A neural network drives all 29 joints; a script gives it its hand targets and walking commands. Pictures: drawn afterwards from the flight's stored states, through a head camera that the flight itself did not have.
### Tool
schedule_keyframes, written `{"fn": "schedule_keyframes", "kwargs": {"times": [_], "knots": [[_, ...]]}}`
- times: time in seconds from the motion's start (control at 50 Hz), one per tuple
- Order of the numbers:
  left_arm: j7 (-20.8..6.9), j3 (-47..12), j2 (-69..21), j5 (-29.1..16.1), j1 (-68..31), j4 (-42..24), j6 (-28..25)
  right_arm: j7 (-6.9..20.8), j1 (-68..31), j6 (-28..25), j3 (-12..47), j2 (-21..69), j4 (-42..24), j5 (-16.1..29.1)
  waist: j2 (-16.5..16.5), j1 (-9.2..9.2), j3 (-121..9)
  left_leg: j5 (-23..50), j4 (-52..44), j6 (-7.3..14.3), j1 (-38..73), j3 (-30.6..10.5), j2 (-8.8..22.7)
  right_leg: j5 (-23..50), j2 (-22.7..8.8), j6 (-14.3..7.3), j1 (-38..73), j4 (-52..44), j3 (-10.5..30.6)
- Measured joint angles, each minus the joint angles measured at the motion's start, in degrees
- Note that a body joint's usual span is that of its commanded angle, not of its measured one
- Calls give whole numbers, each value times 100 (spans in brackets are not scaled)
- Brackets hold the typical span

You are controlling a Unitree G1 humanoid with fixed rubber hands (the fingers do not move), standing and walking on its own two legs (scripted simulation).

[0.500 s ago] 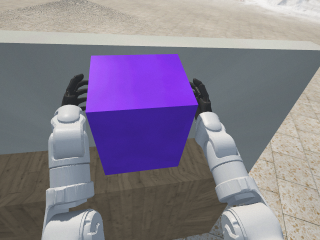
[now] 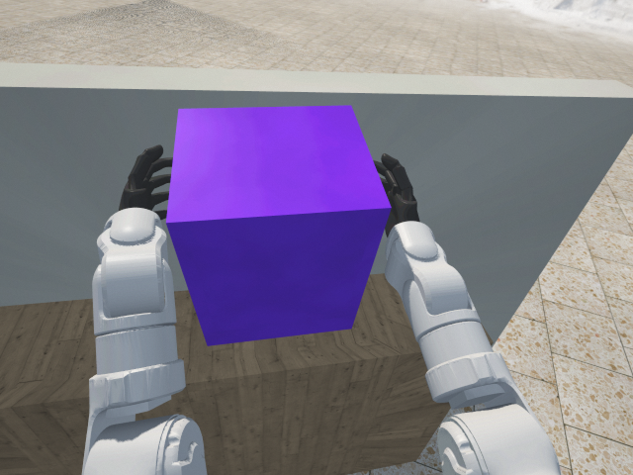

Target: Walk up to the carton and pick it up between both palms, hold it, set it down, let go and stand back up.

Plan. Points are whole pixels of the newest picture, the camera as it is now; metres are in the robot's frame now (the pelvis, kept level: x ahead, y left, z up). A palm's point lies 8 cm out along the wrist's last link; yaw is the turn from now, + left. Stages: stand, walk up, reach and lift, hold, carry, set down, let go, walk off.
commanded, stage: hold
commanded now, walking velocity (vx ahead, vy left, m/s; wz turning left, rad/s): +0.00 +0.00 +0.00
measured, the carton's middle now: (275, 232) +0.39 +0.02 +0.15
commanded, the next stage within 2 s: set down in 0.72 s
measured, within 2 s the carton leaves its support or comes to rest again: neither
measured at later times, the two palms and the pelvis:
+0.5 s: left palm (139, 213) +0.36 +0.17 +0.20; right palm (396, 220) +0.35 -0.13 +0.19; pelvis +0.00 +0.00 +0.00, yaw +0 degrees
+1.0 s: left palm (132, 198) +0.36 +0.17 +0.22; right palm (396, 203) +0.36 -0.13 +0.22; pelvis +0.00 +0.00 +0.00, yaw +0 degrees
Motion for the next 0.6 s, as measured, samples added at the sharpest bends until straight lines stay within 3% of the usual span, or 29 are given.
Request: {"fn": "schedule_keyframes", "kwargs": {"times": [0.2, 0.6], "knots": [[-45, 95, 43, 60, -205, 230, -6, 38, -172, -33, -179, 97, 237, -121, -5, 16, -6, 53, -60, 8, -11, 13, -12, 21, -13, 1, -39, 0, 2], [2, -26, 2, 27, 13, -19, 10, -10, 5, -86, 20, -11, 63, 61, -33, -23, 25, -32, 30, 26, 19, 22, -11, 7, -13, 25, 52, -39, -1]]}}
